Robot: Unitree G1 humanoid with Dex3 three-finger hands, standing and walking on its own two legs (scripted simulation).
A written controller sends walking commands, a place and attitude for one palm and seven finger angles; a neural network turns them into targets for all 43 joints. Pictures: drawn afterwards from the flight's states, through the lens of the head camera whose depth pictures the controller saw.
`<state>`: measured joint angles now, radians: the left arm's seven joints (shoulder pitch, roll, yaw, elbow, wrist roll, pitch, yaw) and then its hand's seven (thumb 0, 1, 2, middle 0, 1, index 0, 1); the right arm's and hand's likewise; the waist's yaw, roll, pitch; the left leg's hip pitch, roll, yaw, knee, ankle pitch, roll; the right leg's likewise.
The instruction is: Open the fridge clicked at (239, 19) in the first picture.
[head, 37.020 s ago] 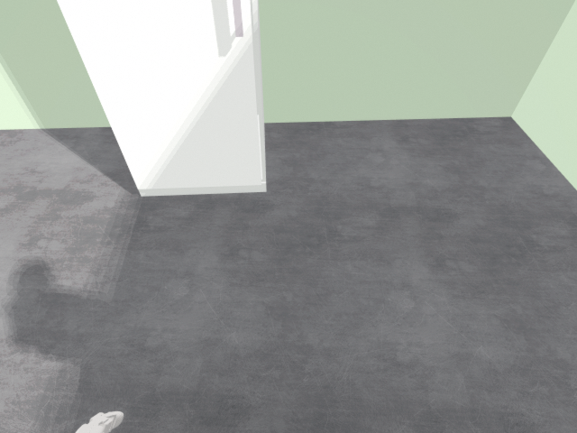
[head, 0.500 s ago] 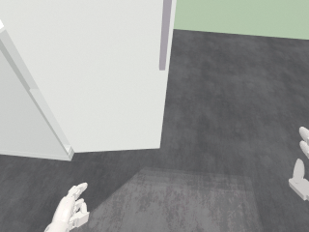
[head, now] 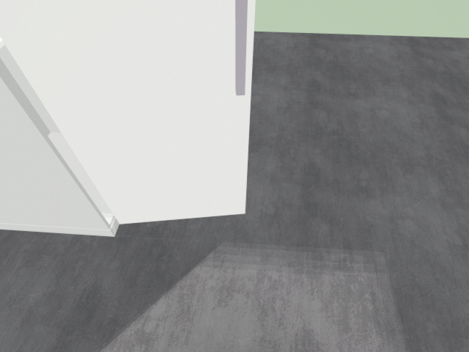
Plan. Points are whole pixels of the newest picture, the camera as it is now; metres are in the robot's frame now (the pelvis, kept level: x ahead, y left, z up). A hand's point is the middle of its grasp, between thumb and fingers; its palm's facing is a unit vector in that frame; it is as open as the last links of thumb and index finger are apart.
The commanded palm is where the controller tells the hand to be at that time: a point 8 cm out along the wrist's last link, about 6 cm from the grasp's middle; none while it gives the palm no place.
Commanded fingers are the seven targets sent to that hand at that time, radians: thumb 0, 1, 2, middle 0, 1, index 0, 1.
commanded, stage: let the arm hang, fingers relaxed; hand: right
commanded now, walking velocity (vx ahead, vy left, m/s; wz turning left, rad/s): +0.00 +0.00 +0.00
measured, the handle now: (240, 2) +0.75 +0.03 +0.24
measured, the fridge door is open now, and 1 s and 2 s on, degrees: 80 80 80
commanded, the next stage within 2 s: look to check the result in 0.54 s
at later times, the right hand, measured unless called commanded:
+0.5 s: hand out of the picture +0.01 -0.18 -0.18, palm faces +0.02 +0.98 -0.18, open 7.4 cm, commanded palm none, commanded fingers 0.00 -0.90 -0.90 0.20 0.30 0.20 0.30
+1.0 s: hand out of the picture +0.02 -0.17 -0.18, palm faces +0.01 +0.98 -0.18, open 7.4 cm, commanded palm none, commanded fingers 0.00 -0.90 -0.90 0.20 0.30 0.20 0.30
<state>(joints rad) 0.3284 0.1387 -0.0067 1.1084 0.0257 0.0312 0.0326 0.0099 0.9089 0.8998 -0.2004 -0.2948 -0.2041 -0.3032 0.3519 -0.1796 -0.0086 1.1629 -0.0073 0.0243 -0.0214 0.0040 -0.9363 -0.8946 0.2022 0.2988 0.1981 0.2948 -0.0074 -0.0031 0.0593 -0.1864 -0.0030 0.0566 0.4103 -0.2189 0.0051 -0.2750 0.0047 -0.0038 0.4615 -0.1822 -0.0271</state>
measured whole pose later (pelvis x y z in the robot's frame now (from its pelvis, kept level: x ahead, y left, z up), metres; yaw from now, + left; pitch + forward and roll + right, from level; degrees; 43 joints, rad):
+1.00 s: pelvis +0.02 +0.00 +0.00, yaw +1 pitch +0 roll +0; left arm 0.23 0.15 0.00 1.13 0.03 0.01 0.04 0.01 0.92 0.90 -0.20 -0.29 -0.20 -0.30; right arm 0.24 -0.15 -0.01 1.15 -0.01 0.00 -0.03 0.00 -0.91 -0.90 0.20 0.30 0.20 0.29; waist 0.00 0.00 0.05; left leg -0.16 0.01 0.03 0.40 -0.24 0.00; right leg -0.23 0.01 -0.03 0.42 -0.19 -0.03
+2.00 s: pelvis +0.03 +0.01 +0.00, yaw +1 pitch -1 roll +0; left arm 0.24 0.14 0.00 1.16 0.02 0.00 0.04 0.01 0.92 0.90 -0.20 -0.29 -0.20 -0.30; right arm 0.25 -0.15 -0.01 1.16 -0.01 -0.01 -0.03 0.00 -0.91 -0.90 0.20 0.30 0.20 0.29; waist 0.00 0.01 0.05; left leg -0.11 0.00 0.03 0.37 -0.25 0.01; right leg -0.18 0.01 -0.03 0.39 -0.21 -0.02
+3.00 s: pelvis +0.03 +0.01 +0.00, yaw +1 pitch -1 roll +0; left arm 0.24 0.14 0.00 1.16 0.02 0.00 0.05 0.01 0.91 0.90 -0.20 -0.29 -0.20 -0.30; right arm 0.25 -0.15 -0.01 1.16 -0.01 -0.01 -0.03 0.00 -0.91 -0.90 0.20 0.30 0.20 0.29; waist 0.00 0.00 0.05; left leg -0.12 -0.01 0.03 0.38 -0.25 0.02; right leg -0.18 0.00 -0.03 0.39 -0.20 -0.01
